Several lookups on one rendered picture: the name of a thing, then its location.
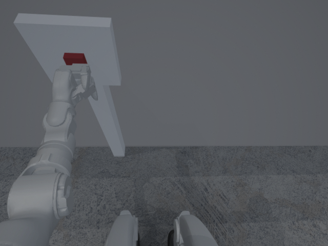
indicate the right robot shin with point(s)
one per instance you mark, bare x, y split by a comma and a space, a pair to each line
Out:
182, 213

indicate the button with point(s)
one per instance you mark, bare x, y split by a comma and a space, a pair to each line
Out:
74, 58

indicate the left robot thigh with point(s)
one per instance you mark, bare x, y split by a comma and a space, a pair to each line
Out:
123, 232

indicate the robot left upper arm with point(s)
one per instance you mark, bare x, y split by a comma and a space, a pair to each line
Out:
37, 203

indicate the robot left hand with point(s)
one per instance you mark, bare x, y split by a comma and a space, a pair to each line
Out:
66, 88

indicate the left robot forearm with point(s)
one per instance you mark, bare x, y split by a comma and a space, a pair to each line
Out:
56, 150

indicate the panel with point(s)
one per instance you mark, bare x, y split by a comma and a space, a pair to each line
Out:
50, 36

